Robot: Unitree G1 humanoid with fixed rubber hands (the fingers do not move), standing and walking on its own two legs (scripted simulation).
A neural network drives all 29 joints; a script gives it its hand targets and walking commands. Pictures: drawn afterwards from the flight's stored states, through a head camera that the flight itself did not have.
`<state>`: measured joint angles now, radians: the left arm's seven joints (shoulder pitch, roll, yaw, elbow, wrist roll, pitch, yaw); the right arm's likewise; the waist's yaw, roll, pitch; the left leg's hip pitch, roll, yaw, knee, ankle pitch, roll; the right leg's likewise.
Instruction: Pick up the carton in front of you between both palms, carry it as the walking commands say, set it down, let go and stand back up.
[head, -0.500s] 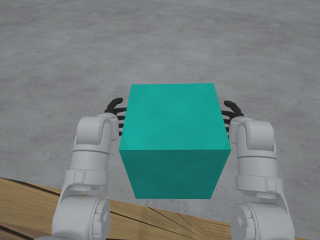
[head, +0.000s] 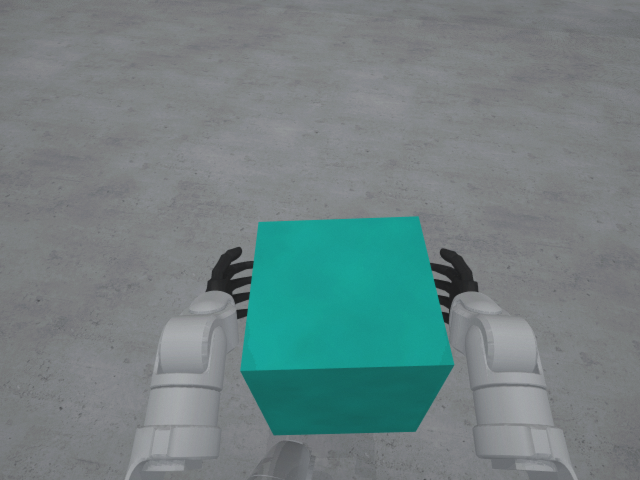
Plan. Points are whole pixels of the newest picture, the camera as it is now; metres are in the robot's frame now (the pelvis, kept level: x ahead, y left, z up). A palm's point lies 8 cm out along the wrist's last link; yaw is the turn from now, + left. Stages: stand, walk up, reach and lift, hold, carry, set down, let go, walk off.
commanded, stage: carry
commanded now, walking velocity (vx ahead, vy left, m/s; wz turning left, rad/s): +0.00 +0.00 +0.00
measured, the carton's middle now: (341, 332) +0.32 +0.04 -0.03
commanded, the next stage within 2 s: none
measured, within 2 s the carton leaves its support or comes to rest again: neither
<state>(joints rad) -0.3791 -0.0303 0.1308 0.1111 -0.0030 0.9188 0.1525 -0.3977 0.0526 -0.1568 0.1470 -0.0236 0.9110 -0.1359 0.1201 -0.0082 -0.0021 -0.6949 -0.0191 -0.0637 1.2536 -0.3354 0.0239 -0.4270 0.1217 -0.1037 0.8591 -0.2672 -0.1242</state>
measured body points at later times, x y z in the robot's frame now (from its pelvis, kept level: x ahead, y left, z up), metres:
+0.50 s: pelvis +0.38 +0.02 -0.13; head +0.46 +0.00 +0.31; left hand +0.76 +0.12 -0.07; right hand +0.72 -0.18 -0.08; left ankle +0.32 +0.08 -0.85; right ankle +0.48 -0.10 -0.85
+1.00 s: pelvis +0.51 +0.03 -0.12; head +0.50 +0.03 +0.33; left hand +0.87 +0.19 -0.01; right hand +0.86 -0.12 -0.01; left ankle +0.49 +0.14 -0.85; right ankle +0.48 -0.10 -0.85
